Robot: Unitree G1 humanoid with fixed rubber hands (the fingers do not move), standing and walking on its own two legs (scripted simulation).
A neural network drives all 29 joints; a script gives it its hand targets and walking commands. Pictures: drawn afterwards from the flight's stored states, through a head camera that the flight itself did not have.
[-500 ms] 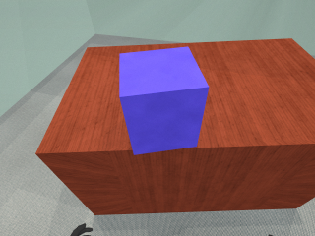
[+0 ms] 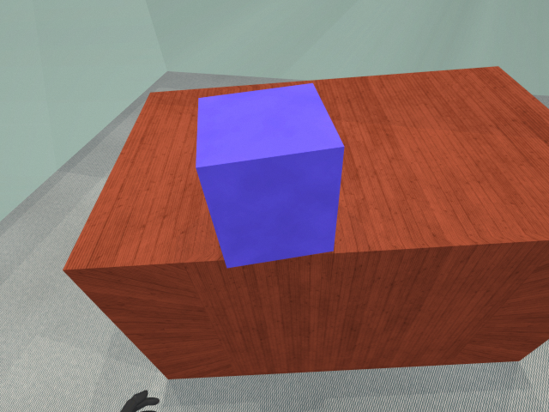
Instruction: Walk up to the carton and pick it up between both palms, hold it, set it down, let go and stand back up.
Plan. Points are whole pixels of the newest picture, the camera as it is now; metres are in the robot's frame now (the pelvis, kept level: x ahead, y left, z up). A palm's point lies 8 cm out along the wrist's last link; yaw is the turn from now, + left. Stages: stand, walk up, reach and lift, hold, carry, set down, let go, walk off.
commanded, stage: walk up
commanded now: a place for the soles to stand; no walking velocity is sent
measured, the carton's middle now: (268, 177) +0.52 +0.03 +0.07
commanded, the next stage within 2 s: none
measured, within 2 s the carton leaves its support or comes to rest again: neither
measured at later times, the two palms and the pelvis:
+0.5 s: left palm out of the picture +0.13 +0.27 -0.08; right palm out of the picture +0.09 -0.27 -0.09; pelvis +0.01 +0.00 +0.00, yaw +0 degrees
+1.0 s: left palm out of the picture +0.14 +0.25 -0.08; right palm out of the picture +0.08 -0.28 -0.09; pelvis +0.01 +0.00 +0.00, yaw -1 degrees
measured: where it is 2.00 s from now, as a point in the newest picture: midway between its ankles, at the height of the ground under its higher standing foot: outside the picture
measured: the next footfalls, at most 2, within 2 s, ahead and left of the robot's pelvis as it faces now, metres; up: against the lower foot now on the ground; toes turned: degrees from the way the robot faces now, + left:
none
